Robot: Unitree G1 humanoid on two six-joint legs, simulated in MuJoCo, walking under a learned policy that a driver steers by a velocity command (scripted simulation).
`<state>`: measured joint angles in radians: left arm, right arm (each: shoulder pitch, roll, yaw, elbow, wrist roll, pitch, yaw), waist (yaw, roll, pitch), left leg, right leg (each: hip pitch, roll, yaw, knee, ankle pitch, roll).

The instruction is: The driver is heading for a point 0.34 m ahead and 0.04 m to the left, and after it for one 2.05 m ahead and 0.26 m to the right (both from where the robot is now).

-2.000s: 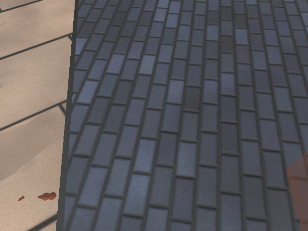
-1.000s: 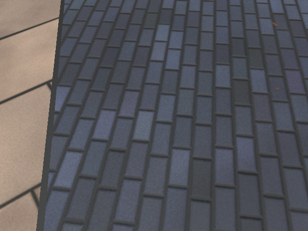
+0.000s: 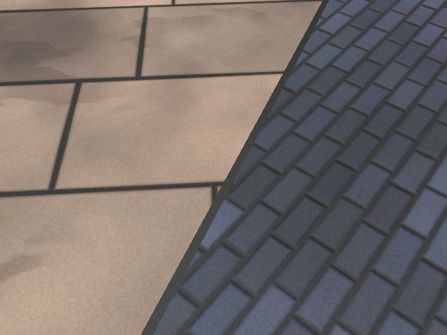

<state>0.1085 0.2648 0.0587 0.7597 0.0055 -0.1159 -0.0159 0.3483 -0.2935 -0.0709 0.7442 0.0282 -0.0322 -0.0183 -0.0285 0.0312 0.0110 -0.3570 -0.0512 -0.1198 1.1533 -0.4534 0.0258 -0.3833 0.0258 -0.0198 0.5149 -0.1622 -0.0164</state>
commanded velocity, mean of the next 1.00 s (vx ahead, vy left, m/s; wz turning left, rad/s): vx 0.50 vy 0.00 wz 0.07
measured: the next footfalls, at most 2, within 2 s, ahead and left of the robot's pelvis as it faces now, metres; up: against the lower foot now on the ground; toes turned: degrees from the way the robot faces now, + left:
left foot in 0.42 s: +0.34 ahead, +0.19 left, +0.00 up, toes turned +17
right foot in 0.96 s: +0.68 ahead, +0.02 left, +0.00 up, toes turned -1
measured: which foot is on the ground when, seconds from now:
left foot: up 0.00-0.40, down 0.42-0.98, up 1.00-1.00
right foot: down 0.00-0.40, up 0.42-0.94, down 0.96-1.00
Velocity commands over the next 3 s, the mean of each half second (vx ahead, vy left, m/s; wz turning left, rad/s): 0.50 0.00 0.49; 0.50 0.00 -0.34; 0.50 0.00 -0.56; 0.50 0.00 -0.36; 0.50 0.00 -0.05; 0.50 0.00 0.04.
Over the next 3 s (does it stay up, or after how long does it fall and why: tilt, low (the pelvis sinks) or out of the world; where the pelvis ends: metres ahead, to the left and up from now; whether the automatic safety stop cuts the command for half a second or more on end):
stays up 1.56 -0.26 0.00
